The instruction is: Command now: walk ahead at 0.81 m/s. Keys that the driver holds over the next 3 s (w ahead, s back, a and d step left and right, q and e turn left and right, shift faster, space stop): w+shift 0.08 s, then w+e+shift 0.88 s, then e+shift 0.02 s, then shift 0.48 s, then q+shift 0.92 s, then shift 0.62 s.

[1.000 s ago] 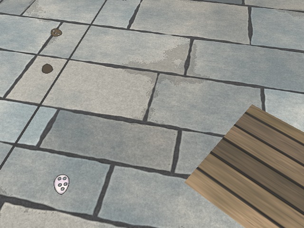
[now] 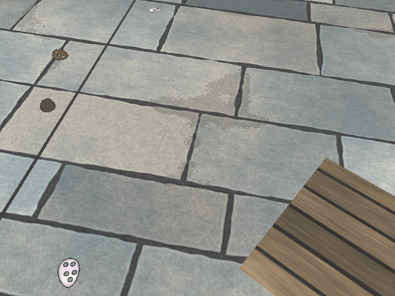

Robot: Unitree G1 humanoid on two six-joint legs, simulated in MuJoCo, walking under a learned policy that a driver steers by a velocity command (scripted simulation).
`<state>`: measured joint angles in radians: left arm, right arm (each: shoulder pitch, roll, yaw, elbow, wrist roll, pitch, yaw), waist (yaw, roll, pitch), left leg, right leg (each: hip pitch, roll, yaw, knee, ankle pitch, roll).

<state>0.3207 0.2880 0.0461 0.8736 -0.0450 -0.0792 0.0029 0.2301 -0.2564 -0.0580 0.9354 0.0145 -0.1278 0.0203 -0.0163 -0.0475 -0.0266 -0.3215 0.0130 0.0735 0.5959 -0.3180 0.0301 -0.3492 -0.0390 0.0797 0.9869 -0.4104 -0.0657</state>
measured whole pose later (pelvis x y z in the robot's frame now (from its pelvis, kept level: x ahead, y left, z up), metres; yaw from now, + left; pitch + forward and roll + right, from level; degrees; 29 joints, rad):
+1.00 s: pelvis +0.78 -0.12 +0.00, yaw -43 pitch +0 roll +3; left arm 0.28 0.32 0.06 0.69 -0.04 -0.03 0.00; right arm 0.25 -0.28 -0.06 0.65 -0.01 -0.11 -0.01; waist -0.01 -0.03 0.05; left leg -0.28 -0.01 0.03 0.51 -0.23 -0.03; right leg -0.49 -0.01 0.05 1.39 -0.35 -0.06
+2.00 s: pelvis +1.00 -0.29 +0.02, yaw -31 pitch +3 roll -4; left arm 0.03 0.31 0.09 0.73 0.00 0.01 0.04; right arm 0.27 -0.32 -0.08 0.66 0.02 0.03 -0.04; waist -0.03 0.00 0.05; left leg -0.28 -0.05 -0.17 0.45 -0.21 0.05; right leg -0.55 0.08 0.12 0.94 -0.33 0.07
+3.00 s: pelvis +1.02 -0.29 +0.01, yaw +2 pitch +0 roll +1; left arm 0.17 0.29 0.04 0.82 0.01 0.03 0.01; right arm 0.13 -0.24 -0.02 0.67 -0.01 0.00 0.00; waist 0.02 -0.02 0.04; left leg -0.25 -0.05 -0.02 0.52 -0.26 0.02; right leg -0.23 -0.05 0.01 0.52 -0.28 0.04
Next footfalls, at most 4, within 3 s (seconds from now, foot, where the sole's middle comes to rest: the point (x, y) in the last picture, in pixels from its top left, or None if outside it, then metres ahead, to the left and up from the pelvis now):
0.42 right None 0.49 -0.10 -0.76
0.84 left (208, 192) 0.92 -0.06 -0.76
1.26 right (303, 184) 0.97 -0.46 -0.77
1.74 left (250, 162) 1.08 -0.25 -0.77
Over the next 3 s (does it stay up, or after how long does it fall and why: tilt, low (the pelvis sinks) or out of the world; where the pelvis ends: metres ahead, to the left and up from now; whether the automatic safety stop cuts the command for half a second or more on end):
stays up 1.02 -0.29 0.01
